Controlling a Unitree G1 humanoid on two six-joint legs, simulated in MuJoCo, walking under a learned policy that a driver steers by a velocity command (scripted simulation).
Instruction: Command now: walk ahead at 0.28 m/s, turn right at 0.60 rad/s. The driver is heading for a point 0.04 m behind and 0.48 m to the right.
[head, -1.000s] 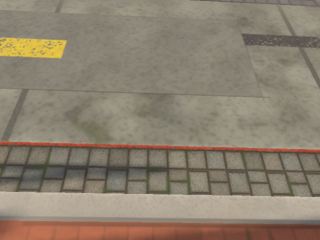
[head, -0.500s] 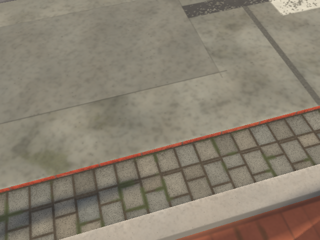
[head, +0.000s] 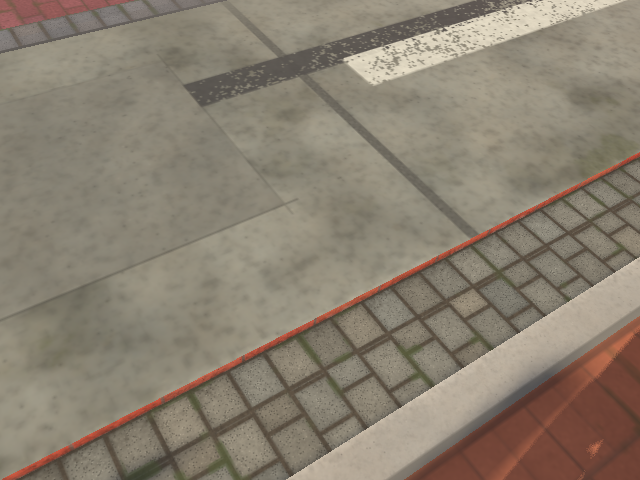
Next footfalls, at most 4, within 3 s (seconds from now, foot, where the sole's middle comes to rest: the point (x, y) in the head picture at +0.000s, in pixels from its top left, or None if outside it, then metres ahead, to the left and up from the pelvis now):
0.42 right None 0.27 -0.16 -0.78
0.92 left None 0.50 -0.14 -0.78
1.36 right None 0.31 -0.26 -0.78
2.22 right None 0.47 -0.53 -0.78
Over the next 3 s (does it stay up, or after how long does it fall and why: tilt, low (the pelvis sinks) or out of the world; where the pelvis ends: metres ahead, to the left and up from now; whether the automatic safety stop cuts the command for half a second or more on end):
stays up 0.55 -0.54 -0.01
